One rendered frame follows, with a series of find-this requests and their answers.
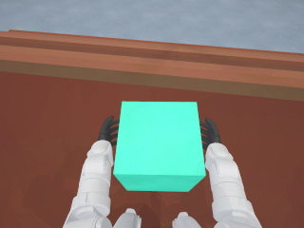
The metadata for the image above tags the robot right shin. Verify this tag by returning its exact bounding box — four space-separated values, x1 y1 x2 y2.
178 212 188 217

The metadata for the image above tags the left robot hand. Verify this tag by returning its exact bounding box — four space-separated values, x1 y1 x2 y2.
98 115 120 147

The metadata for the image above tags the right robot hand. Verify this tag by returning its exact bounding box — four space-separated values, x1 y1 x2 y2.
199 117 221 151

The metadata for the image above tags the robot right thigh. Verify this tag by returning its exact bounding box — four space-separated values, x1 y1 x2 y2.
172 216 201 228

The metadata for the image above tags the left robot upper arm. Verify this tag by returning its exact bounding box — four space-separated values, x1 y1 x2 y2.
64 215 113 228

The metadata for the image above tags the left robot forearm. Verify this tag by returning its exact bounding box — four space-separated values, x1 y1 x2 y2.
63 140 114 228

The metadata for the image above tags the right robot forearm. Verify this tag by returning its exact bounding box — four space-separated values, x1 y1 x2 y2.
204 142 262 228

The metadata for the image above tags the carton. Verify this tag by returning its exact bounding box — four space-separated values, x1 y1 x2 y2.
113 102 206 192

